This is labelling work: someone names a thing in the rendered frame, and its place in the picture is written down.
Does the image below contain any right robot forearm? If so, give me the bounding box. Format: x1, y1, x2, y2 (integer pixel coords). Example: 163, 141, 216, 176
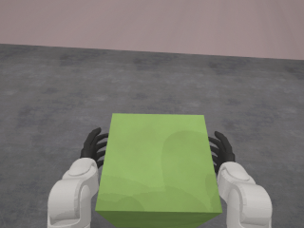
217, 161, 273, 228

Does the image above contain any robot right hand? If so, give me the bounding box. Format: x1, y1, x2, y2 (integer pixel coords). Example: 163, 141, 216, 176
208, 131, 236, 175

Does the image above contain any left robot forearm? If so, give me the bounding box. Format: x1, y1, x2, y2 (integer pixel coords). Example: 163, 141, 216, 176
47, 158, 99, 228

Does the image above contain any robot left hand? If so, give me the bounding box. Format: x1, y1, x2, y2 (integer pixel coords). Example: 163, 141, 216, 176
80, 127, 109, 168

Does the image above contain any carton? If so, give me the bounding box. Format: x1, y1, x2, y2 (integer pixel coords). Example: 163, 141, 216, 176
95, 113, 223, 228

